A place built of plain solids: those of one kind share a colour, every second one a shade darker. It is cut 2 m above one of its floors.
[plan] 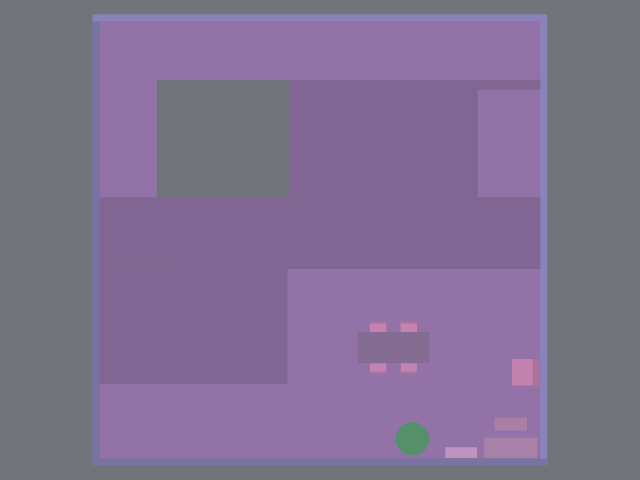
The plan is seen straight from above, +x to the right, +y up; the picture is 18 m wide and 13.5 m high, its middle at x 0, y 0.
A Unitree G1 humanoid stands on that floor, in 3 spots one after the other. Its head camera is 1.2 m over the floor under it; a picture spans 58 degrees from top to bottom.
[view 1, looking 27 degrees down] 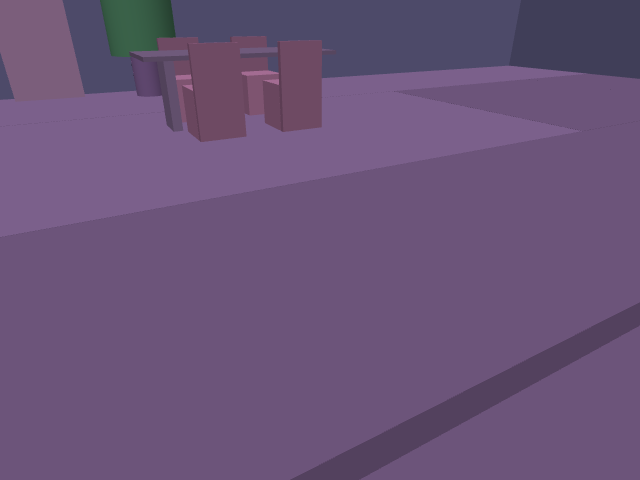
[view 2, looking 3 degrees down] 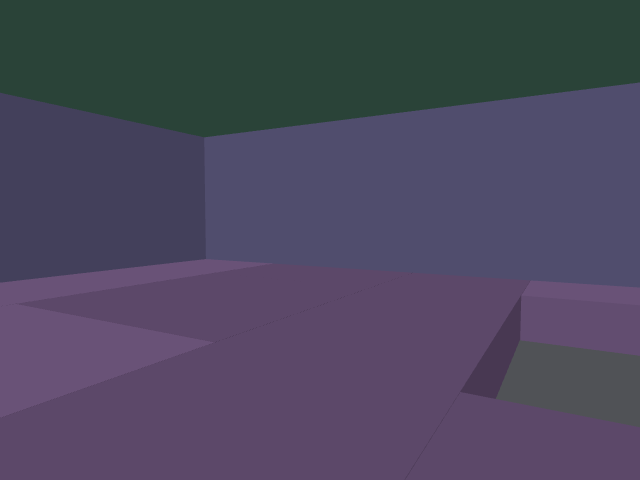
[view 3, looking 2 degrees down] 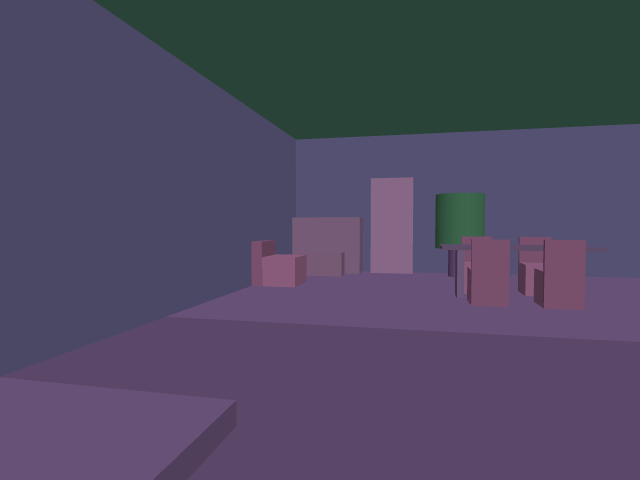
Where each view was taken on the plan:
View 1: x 3.72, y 1.85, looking -119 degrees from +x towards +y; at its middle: floor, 2.31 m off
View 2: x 1.74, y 1.74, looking -150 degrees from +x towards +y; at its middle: wall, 9.19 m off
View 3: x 3.38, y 3.57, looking -77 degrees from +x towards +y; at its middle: case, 9.38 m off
